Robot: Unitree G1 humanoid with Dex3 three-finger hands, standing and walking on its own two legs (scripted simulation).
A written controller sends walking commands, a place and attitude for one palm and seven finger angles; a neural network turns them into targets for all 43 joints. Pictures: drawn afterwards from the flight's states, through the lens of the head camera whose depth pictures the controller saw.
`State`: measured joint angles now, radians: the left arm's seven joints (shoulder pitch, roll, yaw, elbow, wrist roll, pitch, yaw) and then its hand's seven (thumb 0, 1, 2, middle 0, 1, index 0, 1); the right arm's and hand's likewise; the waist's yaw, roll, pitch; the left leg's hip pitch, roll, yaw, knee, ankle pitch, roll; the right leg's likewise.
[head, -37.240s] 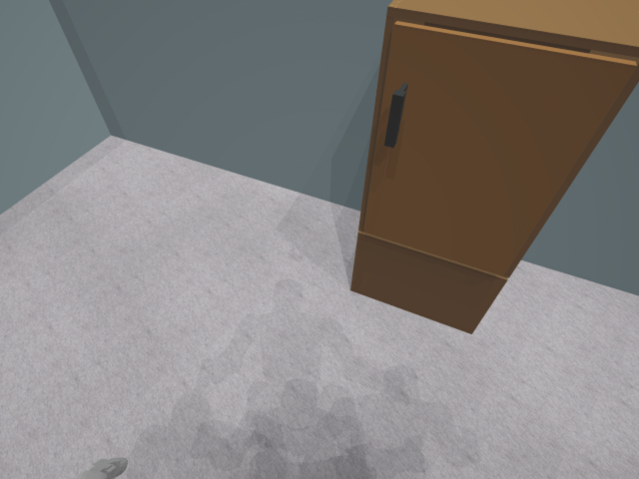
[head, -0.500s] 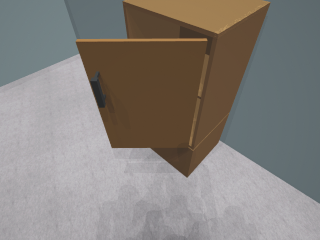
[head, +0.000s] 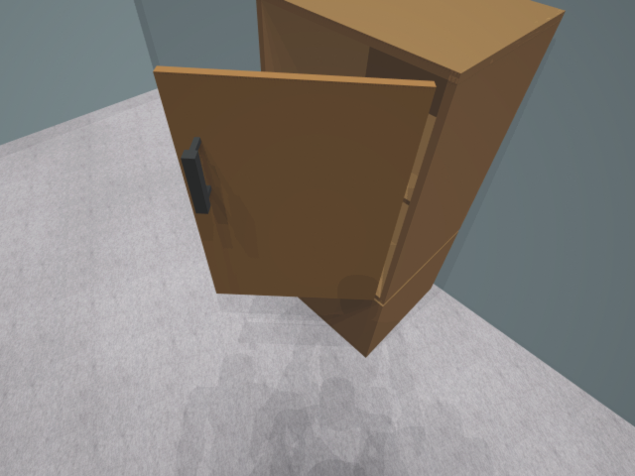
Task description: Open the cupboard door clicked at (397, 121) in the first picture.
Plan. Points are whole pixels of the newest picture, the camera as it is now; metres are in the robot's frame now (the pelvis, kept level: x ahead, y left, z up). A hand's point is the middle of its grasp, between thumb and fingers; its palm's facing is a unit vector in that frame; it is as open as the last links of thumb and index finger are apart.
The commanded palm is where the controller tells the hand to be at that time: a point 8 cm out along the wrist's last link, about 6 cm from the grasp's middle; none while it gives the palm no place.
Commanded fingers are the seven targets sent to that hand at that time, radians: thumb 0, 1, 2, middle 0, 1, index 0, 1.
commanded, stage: come to a stop and stand still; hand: left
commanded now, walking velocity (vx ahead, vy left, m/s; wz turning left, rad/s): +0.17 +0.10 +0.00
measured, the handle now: (199, 175) +0.56 +0.25 +0.03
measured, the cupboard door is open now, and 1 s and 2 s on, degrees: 43 43 43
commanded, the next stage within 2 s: look again from close up in 1.80 s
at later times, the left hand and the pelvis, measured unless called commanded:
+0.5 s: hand out of the picture +0.11 +0.18 -0.17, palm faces +0.00 -0.98 -0.19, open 7.4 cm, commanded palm none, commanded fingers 0.00 0.90 0.90 -0.20 -0.30 -0.20 -0.30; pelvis +0.02 +0.01 +0.00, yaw -2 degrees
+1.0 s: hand out of the picture +0.05 +0.22 -0.15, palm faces -0.04 -0.96 -0.28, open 7.4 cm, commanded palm none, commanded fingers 0.00 0.90 0.90 -0.20 -0.30 -0.20 -0.30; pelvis +0.03 +0.02 +0.01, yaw -3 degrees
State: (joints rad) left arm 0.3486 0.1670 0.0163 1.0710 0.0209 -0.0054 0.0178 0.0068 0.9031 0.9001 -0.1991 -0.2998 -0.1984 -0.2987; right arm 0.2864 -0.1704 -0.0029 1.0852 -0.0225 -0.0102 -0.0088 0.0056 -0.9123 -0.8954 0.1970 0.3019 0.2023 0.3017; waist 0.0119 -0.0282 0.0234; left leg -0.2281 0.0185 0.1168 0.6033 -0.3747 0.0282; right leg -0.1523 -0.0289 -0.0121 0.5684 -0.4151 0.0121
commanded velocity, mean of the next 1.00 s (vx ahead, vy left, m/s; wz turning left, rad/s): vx -0.05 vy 0.00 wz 0.00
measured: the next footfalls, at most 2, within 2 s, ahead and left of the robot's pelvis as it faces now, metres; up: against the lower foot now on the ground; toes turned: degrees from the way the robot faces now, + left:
right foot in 0.24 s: +0.08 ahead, -0.11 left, +0.00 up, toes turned -4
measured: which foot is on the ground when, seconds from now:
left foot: down 0.00-1.00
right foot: down 0.00-0.04, up 0.06-0.22, down 0.24-1.00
